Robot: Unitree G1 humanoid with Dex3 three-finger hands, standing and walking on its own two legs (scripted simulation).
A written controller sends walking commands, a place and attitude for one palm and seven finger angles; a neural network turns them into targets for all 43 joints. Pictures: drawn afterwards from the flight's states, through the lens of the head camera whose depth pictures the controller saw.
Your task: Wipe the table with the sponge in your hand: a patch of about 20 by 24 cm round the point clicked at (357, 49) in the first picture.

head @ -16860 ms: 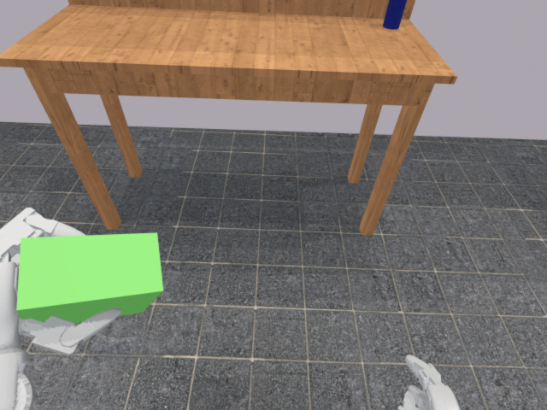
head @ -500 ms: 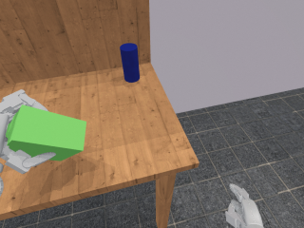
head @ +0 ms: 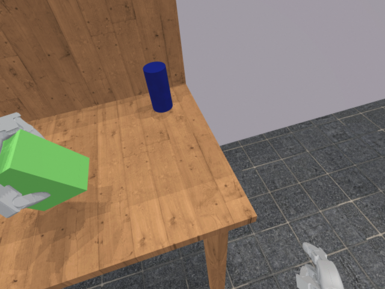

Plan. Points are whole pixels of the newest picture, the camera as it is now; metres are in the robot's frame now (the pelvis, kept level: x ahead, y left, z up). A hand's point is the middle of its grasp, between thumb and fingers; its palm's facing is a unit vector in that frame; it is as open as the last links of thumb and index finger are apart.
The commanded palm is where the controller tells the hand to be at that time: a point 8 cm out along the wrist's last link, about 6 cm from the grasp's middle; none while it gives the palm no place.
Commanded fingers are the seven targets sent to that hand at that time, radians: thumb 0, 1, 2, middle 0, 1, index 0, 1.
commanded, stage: turn the palm down, sponge in hand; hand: left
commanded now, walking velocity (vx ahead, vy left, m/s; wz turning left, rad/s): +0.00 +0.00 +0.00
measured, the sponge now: (45, 178) +0.23 +0.29 +0.17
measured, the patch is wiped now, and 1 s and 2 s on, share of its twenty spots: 0.05 0.05 0.05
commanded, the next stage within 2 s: move the sponge above the wiping area in 1.24 s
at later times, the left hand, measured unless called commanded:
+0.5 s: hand (1, 170) +0.21 +0.32 +0.22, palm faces +0.30 -0.25 -0.92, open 10.4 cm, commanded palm +0.15 +0.30 +0.29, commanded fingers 0.00 0.10 1.30 -1.20 -1.60 -1.20 -1.60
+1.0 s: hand (48, 186) +0.20 +0.25 +0.20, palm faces +0.16 -0.15 -0.98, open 10.4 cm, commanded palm +0.15 +0.27 +0.30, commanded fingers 0.00 0.10 1.30 -1.20 -1.60 -1.20 -1.60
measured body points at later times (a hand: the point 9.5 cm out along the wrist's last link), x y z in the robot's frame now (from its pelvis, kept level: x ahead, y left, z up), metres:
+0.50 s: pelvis -0.03 +0.02 +0.01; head -0.03 -0.03 +0.45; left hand +0.19 +0.32 +0.27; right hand +0.24 -0.15 -0.06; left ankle +0.01 +0.12 -0.73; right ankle -0.02 -0.10 -0.73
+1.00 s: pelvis -0.04 -0.01 +0.00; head -0.04 -0.07 +0.45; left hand +0.19 +0.25 +0.25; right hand +0.23 -0.21 -0.07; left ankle +0.01 +0.12 -0.73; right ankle -0.02 -0.10 -0.73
